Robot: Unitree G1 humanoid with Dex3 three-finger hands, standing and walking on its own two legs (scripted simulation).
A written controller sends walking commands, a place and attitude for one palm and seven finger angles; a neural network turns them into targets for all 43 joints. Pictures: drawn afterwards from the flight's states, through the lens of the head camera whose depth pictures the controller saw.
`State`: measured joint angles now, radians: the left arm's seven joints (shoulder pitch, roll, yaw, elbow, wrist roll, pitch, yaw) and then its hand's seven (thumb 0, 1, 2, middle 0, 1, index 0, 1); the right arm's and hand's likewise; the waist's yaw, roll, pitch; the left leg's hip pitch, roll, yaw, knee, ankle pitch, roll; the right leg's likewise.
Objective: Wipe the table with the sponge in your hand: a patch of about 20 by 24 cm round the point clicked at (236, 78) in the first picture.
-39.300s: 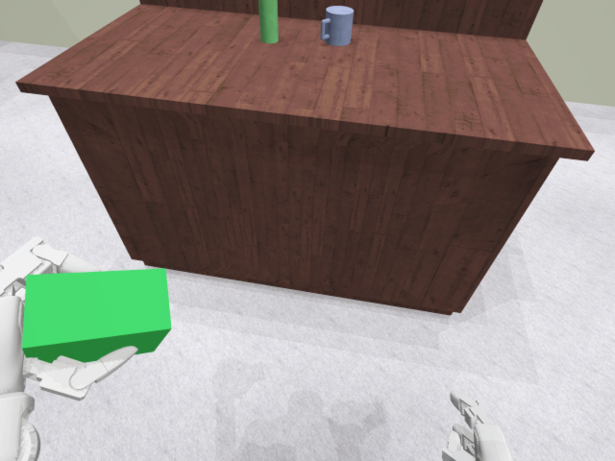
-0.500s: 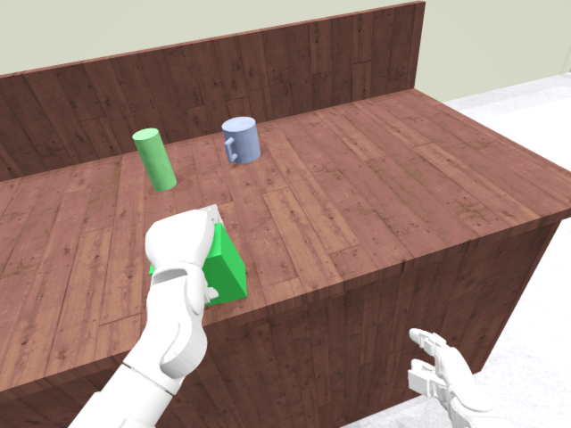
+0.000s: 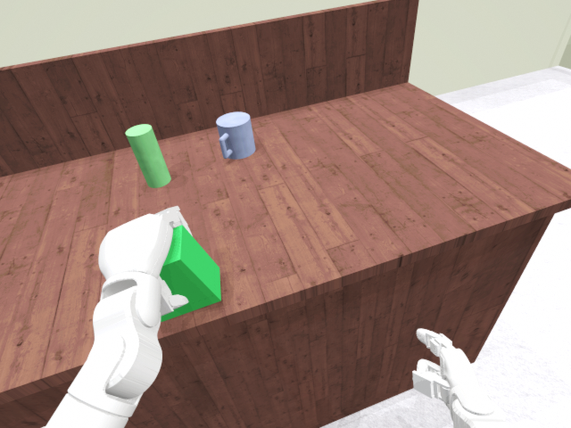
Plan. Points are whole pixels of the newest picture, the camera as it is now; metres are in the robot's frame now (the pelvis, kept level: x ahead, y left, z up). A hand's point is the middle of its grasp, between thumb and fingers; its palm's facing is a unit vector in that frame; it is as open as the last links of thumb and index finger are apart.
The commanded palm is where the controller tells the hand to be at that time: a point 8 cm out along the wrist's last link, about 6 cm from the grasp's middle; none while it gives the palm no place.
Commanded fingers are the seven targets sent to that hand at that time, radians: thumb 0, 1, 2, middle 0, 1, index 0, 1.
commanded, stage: slide back across to the middle lane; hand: left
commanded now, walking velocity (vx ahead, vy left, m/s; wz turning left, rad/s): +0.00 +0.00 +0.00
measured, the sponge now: (176, 282) +0.28 +0.20 +0.10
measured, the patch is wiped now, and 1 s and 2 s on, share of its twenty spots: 1.00 1.00 1.00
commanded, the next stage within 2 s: wipe forward along the middle lane in 0.10 s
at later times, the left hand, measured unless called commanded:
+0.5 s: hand (133, 268) +0.28 +0.26 +0.13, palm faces +0.07 -0.07 -0.99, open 10.2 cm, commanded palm +0.26 +0.25 +0.18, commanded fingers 0.00 0.10 1.30 -1.20 -1.60 -1.20 -1.60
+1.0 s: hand (134, 243) +0.33 +0.28 +0.12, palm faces +0.01 -0.04 -1.00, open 10.2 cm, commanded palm +0.31 +0.27 +0.16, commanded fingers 0.00 0.10 1.30 -1.20 -1.60 -1.20 -1.60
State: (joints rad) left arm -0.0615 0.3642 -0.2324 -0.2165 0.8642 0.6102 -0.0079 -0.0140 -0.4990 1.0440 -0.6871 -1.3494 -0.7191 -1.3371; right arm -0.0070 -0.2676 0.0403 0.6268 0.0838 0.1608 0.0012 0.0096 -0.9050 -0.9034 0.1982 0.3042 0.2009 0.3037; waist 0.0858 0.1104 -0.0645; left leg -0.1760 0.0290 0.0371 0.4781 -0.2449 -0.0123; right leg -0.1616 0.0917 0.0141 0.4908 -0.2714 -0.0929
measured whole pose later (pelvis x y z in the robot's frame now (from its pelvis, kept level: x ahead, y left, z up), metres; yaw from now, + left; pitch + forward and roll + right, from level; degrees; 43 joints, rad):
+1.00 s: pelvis -0.01 +0.01 +0.00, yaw +3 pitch +0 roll +0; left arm -0.44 0.41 -0.20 0.36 0.96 0.46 -0.05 -0.02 -0.52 1.05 -0.71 -1.34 -0.74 -1.32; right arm 0.08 -0.29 0.03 0.69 0.10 0.09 -0.06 0.01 -0.90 -0.90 0.20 0.30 0.20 0.30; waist 0.07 0.10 -0.06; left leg -0.26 0.00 -0.01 0.47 -0.21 0.00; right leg -0.22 0.06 -0.03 0.47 -0.25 -0.07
